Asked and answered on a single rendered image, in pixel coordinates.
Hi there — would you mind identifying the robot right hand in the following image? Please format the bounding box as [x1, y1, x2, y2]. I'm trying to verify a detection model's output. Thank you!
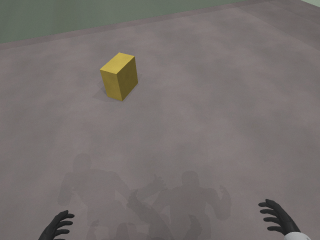
[258, 199, 301, 236]

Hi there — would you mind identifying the robot left hand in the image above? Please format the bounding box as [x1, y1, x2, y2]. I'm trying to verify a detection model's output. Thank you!
[38, 210, 75, 240]

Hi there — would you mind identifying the carton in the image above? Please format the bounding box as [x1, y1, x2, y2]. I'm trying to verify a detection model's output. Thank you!
[100, 52, 138, 101]

